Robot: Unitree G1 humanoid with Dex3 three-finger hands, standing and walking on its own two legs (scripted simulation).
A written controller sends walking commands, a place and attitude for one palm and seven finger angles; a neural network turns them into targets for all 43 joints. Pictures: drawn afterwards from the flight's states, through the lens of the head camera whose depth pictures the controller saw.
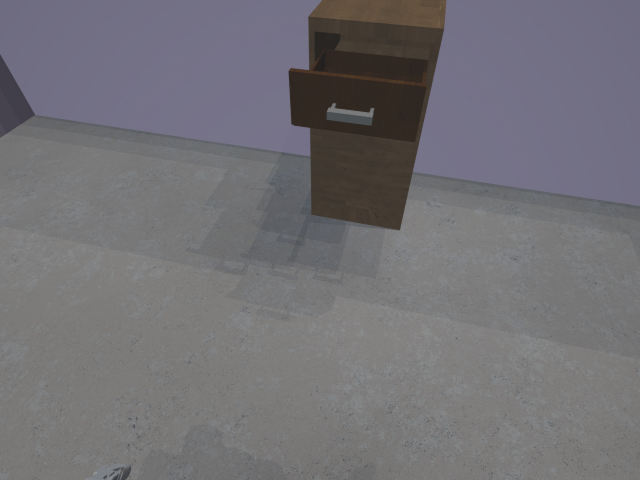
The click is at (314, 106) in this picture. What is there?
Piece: drawer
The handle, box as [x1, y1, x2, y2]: [327, 103, 374, 125]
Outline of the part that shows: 327,110 327,119 370,125 372,121 374,108 371,108 369,112 361,112 338,109 335,107 336,103 333,103 331,107 329,107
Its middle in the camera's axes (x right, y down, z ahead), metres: +0.08 -0.34 +1.05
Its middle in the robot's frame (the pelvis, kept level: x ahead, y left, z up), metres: +1.02 -0.03 -0.05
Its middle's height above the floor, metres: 0.72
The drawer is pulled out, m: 0.30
